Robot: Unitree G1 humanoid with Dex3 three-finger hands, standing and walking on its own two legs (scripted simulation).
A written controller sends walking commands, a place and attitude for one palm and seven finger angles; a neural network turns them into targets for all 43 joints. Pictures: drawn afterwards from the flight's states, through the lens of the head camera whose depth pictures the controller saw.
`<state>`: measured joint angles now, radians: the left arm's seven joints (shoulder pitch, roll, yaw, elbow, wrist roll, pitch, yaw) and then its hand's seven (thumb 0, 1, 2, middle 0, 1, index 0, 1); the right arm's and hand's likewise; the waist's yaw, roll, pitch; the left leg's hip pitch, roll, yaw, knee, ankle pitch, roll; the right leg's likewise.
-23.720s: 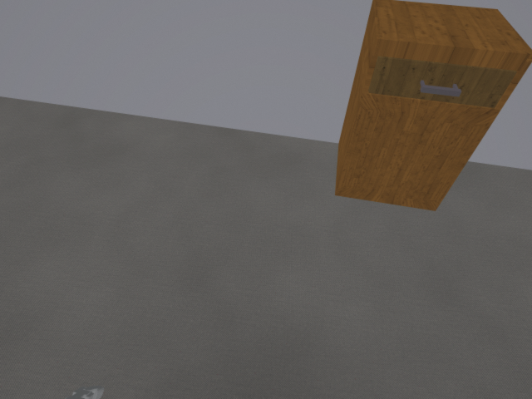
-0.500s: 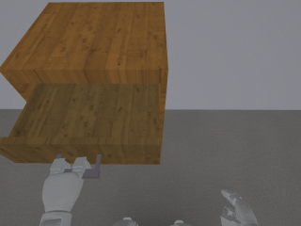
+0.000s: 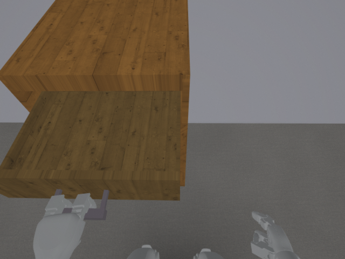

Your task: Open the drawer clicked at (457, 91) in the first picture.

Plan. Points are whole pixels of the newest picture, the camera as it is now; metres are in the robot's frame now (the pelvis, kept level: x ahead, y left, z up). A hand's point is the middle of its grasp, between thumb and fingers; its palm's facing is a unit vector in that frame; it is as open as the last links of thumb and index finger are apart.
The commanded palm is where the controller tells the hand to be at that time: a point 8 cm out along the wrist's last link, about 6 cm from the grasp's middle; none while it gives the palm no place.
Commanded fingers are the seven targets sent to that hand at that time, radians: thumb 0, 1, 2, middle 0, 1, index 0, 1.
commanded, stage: pull the drawer open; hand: left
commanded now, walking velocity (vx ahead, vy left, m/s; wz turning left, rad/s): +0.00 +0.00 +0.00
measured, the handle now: (79, 204) +0.25 +0.24 -0.02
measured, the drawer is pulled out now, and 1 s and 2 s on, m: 0.26 0.30 0.30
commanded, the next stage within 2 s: open the thumb to release the handle in 0.60 s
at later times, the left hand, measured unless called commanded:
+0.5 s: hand out of the picture +0.14 +0.23 -0.03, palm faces -0.15 -0.12 -0.98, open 6.0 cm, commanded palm +0.09 +0.24 +0.01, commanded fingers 0.00 0.90 0.90 -0.40 -1.35 -0.40 -1.35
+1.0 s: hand (67, 254) +0.15 +0.24 -0.04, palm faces -0.07 -0.10 -0.99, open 7.9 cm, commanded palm +0.13 +0.24 +0.01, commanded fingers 0.00 -0.22 0.42 -0.32 -1.23 -0.32 -1.23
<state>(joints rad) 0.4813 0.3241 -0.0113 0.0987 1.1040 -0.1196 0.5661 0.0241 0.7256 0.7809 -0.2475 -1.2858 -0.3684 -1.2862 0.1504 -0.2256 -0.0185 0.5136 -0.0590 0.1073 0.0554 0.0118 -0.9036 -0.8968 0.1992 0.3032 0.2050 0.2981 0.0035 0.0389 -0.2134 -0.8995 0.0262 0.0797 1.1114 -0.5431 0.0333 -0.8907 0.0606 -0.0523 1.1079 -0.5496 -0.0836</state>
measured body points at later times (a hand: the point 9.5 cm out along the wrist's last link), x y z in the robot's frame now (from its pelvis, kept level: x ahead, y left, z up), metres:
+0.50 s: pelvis +0.01 +0.00 -0.01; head +0.08 -0.03 +0.44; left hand +0.14 +0.24 +0.02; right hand +0.22 -0.22 -0.11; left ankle -0.01 +0.10 -0.65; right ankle -0.01 -0.07 -0.65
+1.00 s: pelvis -0.01 +0.00 -0.02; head +0.07 -0.02 +0.43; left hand +0.15 +0.24 +0.02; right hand +0.20 -0.21 -0.13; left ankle -0.01 +0.10 -0.65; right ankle -0.01 -0.07 -0.65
